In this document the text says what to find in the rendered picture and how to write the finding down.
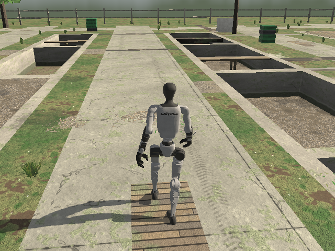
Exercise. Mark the left robot upper arm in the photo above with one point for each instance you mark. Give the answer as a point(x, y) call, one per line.
point(150, 118)

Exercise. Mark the robot left foot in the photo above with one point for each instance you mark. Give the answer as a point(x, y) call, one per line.
point(154, 195)

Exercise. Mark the right robot forearm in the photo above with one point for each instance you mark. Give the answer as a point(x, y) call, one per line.
point(189, 135)

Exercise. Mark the humanoid robot head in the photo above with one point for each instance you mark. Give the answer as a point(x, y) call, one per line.
point(169, 90)

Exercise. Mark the robot left hand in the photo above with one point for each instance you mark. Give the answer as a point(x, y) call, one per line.
point(138, 159)

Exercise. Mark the right robot upper arm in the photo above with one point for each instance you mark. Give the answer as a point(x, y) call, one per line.
point(187, 118)

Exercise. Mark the left robot forearm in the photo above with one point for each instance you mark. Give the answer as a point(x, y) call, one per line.
point(144, 141)

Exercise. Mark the robot right hand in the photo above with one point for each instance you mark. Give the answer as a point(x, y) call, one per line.
point(188, 142)

